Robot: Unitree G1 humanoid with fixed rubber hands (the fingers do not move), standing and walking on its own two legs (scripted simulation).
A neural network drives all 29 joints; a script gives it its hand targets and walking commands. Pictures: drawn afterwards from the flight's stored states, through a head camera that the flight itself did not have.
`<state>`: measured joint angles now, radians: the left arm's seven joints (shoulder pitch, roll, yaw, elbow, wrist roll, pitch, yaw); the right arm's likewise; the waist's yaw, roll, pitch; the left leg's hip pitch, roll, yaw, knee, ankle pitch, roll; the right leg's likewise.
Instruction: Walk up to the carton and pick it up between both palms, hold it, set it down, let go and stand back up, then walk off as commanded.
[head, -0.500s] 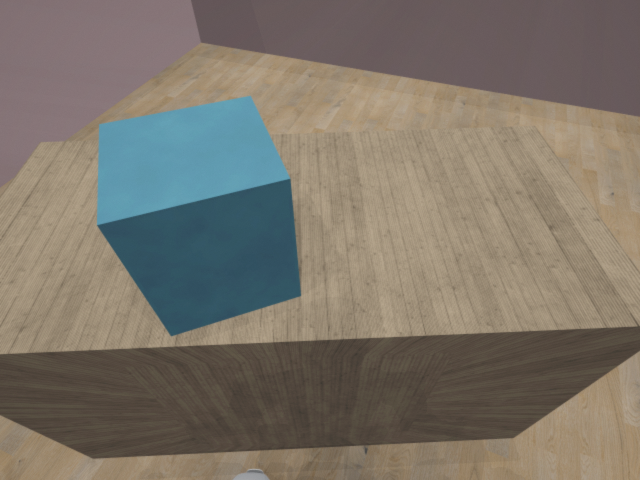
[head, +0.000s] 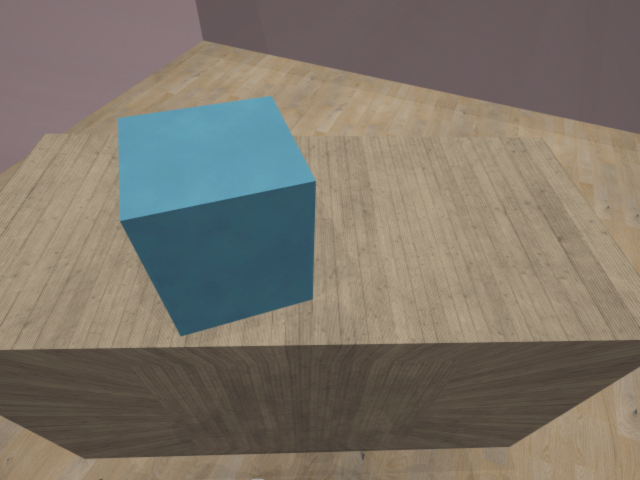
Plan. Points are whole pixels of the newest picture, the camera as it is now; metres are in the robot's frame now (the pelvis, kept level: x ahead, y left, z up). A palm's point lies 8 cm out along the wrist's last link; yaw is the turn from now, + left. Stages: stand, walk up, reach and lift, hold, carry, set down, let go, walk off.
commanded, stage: walk up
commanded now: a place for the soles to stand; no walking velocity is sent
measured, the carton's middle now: (225, 218) +0.48 +0.15 +0.06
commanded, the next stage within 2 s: none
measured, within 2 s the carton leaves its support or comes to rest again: neither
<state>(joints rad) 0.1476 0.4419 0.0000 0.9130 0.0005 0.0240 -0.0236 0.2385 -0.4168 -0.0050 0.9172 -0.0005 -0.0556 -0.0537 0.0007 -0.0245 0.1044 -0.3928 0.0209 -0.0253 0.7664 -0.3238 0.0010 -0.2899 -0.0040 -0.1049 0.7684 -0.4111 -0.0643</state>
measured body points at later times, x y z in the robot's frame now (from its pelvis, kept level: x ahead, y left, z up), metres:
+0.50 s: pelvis +0.01 +0.00 +0.00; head +0.04 +0.00 +0.45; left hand +0.10 +0.32 -0.11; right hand +0.10 -0.33 -0.11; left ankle +0.05 +0.14 -0.71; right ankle +0.00 -0.09 -0.71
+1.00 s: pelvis +0.00 +0.11 -0.01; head +0.03 +0.09 +0.44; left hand +0.03 +0.49 -0.08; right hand +0.12 -0.21 -0.13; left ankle +0.05 +0.24 -0.71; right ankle +0.00 -0.08 -0.71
